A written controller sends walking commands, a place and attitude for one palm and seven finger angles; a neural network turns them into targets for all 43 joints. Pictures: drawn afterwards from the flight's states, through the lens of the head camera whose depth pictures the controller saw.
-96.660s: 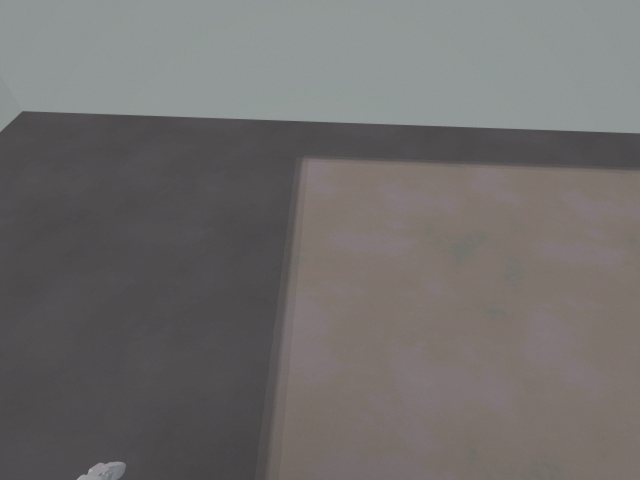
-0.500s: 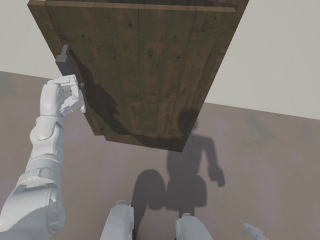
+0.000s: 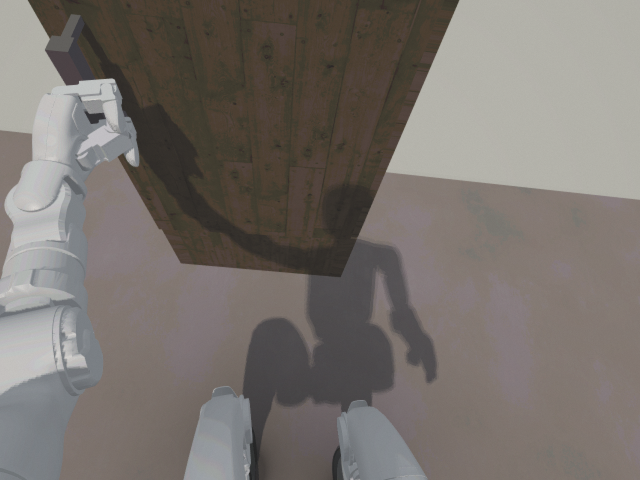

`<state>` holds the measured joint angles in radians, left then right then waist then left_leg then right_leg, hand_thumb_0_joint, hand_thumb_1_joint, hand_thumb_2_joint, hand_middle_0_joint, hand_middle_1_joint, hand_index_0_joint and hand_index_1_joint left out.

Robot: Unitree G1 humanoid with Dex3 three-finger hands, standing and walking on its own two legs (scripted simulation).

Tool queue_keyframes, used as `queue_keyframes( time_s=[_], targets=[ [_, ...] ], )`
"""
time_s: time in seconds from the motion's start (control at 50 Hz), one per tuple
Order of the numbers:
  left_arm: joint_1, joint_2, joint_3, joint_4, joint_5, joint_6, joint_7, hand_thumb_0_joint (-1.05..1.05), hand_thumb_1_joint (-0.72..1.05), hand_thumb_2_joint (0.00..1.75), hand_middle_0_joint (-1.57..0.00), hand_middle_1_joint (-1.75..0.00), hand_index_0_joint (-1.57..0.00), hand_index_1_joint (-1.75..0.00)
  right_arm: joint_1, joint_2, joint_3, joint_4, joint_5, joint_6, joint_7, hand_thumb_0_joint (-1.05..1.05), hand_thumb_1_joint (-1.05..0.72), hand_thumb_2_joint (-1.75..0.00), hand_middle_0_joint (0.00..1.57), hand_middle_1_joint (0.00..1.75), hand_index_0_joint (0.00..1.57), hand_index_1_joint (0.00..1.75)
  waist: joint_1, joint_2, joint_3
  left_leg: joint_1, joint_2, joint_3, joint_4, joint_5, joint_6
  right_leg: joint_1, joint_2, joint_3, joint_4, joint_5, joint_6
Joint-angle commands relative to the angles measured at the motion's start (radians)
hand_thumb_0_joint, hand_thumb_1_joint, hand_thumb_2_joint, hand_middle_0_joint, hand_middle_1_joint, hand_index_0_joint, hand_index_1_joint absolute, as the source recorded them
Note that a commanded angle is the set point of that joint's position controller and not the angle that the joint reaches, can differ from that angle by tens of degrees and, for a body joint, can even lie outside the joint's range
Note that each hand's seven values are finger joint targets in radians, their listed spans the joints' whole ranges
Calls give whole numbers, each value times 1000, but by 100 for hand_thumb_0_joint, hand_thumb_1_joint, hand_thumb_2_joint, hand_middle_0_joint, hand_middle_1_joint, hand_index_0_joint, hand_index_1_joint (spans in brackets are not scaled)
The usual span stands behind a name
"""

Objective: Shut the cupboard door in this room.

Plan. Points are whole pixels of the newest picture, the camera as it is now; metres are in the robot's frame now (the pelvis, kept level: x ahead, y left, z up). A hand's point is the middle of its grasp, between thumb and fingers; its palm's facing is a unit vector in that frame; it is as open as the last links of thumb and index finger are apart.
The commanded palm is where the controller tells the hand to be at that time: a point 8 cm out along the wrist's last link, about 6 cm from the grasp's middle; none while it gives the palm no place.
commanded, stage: push the door shut along its arc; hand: left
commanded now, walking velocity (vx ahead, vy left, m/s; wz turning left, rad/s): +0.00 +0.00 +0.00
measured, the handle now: (96, 89) +0.58 +0.25 +0.07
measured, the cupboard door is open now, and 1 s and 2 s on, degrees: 3 0 0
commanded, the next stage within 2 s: pull the fist back off the door in 0.38 s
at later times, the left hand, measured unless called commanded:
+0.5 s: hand (129, 122) +0.52 +0.20 +0.08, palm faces -0.16 -0.99 -0.03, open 3.2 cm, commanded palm +0.56 +0.19 +0.08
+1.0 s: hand (159, 122) +0.53 +0.17 +0.07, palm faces +0.16 -0.99 -0.02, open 3.1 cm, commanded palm +0.48 +0.20 +0.08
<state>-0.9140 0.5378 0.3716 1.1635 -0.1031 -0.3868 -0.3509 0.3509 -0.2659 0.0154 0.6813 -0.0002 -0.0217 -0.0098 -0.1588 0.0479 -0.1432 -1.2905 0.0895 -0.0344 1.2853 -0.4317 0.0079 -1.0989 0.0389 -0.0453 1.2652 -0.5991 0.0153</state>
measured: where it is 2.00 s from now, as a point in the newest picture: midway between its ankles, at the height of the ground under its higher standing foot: outside the picture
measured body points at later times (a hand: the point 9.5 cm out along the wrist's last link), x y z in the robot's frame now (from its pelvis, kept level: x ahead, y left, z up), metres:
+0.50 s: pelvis -0.02 +0.00 -0.02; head +0.13 +0.05 +0.40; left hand +0.52 +0.25 +0.08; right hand +0.01 -0.27 -0.12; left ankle +0.08 +0.12 -0.61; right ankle +0.00 -0.14 -0.61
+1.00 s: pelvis -0.02 +0.00 +0.00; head +0.12 +0.01 +0.42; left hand +0.51 +0.22 +0.08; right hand -0.06 -0.26 -0.11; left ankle +0.08 +0.12 -0.61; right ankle +0.00 -0.14 -0.61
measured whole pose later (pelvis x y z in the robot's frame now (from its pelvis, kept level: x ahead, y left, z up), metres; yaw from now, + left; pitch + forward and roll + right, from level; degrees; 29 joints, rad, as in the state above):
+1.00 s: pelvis -0.02 +0.00 +0.00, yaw -2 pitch +25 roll -5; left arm -0.97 0.49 0.43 1.18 -0.02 -0.35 -0.02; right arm 0.45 -0.25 0.03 0.68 -0.05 -0.03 0.04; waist -0.21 0.07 -0.14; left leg -1.33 0.09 -0.04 1.27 -0.40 0.00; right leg -1.16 0.07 -0.03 1.26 -0.55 0.01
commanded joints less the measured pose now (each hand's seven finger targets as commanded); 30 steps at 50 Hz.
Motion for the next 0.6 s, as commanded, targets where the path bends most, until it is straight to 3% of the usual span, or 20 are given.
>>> queue_keyframes(
  time_s=[0.0, 0.04, 0.16, 0.2, 0.26, 0.28, 0.34, 0.4, 0.46, 0.48, 0.5, 0.54, 0.58],
  targets=[
    [-527, 217, -3, -223, -8, -58, -22, 0, 90, 90, -130, -150, -130, -150, 141, -192, -67, -53, 3, -17, -9, 0, -90, -90, 20, 30, 20, 30, -48, 157, -505, 660, -22, -76, -120, 201, 24, -78, 26, 5, -200, 225, -49],
    [-546, 253, 21, -197, -6, -52, -25, 0, 90, 90, -130, -150, -130, -150, 146, -197, -63, -55, 4, -17, -9, 0, -90, -90, 20, 30, 20, 30, -49, 152, -505, 648, -20, -80, -114, 204, 24, -86, 28, 4, -193, 223, -50],
    [-622, 234, -15, -193, 6, -39, -43, 0, 90, 90, -130, -150, -130, -150, 159, -197, -61, -53, 3, -21, -5, 0, -90, -90, 20, 30, 20, 30, -73, 191, -513, 674, -17, -90, -103, 207, 22, -133, 31, -2, -186, 218, -53],
    [-646, 266, -2, -165, 9, -28, -48, 0, 90, 90, -130, -150, -130, -150, 161, -203, -56, -50, 3, -20, -6, 0, -90, -90, 20, 30, 20, 30, -81, 167, -502, 639, -16, -92, -93, 187, 24, -135, 33, -2, -180, 207, -53],
    [-743, 234, -51, -138, 19, -16, -55, 0, 90, 90, -130, -150, -130, -150, 167, -204, -52, -38, 8, -26, -13, 0, -90, -90, 20, 30, 20, 30, -122, 164, -470, 614, -14, -98, -79, 138, 30, -191, 33, -2, -178, 179, -49],
    [-780, 238, -56, -142, 20, -12, -54, 0, 90, 90, -130, -150, -130, -150, 166, -206, -50, -37, 9, -30, -16, 0, -90, -90, 20, 30, 20, 30, -128, 188, -461, 613, -12, -98, -77, 123, 30, -210, 31, -1, -176, 172, -49],
    [-837, 236, -72, -143, 25, 1, -57, 0, 90, 90, -130, -150, -130, -150, 170, -210, -47, -27, 9, -44, -22, 0, -90, -90, 20, 30, 20, 30, -137, 210, -499, 620, -14, -104, -66, 103, 31, -234, 29, -4, -165, 157, -51],
    [-879, 211, -108, -111, 33, 24, -56, 0, 90, 90, -130, -150, -130, -150, 162, -211, -36, -18, 10, -60, -28, 0, -90, -90, 20, 30, 20, 30, -152, 220, -453, 588, -10, -119, -72, 10, 30, -276, 30, -10, -158, 110, -52],
    [-917, 186, -140, -126, 37, 35, -53, 0, 90, 90, -130, -150, -130, -150, 151, -217, -32, -5, 8, -82, -35, 0, -90, -90, 20, 30, 20, 30, -163, 261, -464, 610, -6, -135, -78, -40, 27, -320, 26, -16, -147, 90, -55],
    [-917, 187, 55, -144, -60, 55, 141, 0, 90, 90, -130, -150, -130, -150, 167, -204, -30, -38, -20, -87, -41, 0, -90, -90, 20, 30, 20, 30, -97, 236, -481, 566, -1, -164, -120, -99, 20, -299, 18, -19, -137, 84, -44],
    [-885, 124, 10, -123, -36, 68, 242, 0, 90, 90, -130, -150, -130, -150, 155, -197, -34, -33, -28, -93, -31, 0, -90, -90, 20, 30, 20, 30, -115, 250, -485, 569, 1, -169, -139, -149, 13, -314, 17, -22, -135, 67, -36],
    [-876, 109, 20, -104, 19, 70, 388, 0, 90, 90, -130, -150, -130, -150, 175, -196, -41, -30, -51, -88, -11, 0, -90, -90, 20, 30, 20, 30, -127, 193, -472, 538, -8, -177, -159, -203, 10, -296, 13, -32, -141, 44, -27],
    [-903, 155, -21, -119, 135, 52, 455, 0, 90, 90, -130, -150, -130, -150, 192, -198, -42, -24, -70, -77, 11, 0, -90, -90, 20, 30, 20, 30, -141, 226, -491, 533, -16, -161, -150, -214, 14, -287, 9, -24, -146, 25, -29]
  ],
)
